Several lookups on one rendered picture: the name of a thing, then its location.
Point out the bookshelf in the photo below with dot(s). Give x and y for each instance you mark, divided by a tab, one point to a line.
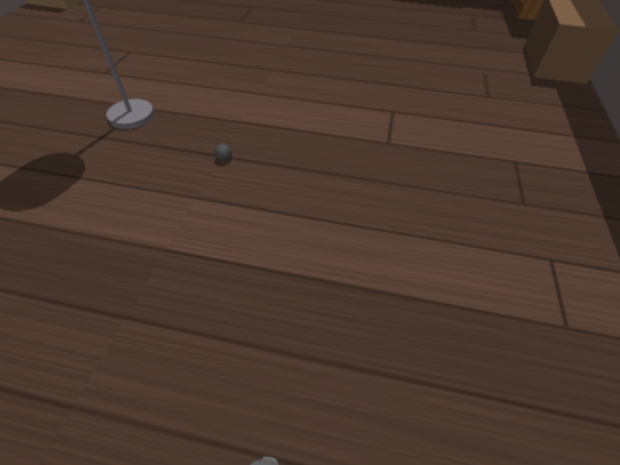
528	9

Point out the floor lamp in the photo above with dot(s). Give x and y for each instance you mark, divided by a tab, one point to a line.
127	114

